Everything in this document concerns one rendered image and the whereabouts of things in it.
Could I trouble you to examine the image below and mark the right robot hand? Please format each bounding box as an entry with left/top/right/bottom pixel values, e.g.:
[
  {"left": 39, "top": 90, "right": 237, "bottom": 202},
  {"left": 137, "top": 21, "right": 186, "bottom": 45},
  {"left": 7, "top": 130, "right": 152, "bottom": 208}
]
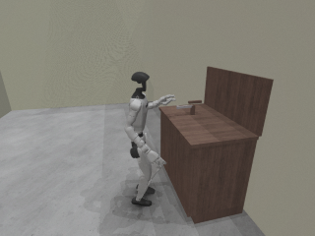
[{"left": 146, "top": 150, "right": 166, "bottom": 169}]

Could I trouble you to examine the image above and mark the right robot upper arm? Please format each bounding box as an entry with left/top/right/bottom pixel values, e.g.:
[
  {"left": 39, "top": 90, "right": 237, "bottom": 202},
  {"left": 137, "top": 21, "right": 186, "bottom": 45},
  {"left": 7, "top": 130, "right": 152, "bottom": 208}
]
[{"left": 124, "top": 99, "right": 142, "bottom": 132}]

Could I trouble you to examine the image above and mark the right robot forearm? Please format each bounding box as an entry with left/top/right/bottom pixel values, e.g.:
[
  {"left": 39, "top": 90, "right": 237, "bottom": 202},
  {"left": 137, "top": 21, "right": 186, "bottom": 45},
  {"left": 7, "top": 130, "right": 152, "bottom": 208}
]
[{"left": 126, "top": 127, "right": 151, "bottom": 154}]

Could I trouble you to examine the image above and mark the left robot hand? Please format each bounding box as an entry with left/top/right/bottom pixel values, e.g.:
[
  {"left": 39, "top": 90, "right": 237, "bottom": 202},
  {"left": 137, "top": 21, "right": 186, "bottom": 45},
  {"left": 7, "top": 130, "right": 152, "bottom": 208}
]
[{"left": 158, "top": 94, "right": 176, "bottom": 106}]

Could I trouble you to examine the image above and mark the counter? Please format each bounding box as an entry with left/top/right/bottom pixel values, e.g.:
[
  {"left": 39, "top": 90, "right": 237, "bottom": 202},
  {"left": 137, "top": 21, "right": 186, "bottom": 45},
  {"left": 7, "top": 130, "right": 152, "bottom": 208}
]
[{"left": 158, "top": 66, "right": 274, "bottom": 224}]

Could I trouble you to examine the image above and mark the tap lever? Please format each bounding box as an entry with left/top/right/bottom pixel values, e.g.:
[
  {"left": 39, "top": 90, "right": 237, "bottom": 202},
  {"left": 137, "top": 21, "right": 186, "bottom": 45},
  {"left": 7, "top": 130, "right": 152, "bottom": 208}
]
[{"left": 176, "top": 105, "right": 193, "bottom": 109}]

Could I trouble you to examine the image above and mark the left robot forearm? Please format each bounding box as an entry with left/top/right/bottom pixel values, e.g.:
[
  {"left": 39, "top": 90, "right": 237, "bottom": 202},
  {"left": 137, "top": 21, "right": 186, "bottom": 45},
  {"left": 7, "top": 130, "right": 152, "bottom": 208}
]
[{"left": 148, "top": 100, "right": 159, "bottom": 109}]

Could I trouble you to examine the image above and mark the right robot foot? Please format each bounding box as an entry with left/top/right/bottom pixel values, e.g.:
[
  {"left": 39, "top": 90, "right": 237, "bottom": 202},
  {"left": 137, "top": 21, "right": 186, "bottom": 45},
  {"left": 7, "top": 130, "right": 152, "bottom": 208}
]
[{"left": 131, "top": 197, "right": 152, "bottom": 207}]

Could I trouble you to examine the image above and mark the robot torso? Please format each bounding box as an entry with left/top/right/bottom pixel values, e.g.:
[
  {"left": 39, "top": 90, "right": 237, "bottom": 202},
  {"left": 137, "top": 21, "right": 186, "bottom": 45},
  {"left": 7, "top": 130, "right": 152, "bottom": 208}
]
[{"left": 129, "top": 96, "right": 149, "bottom": 147}]

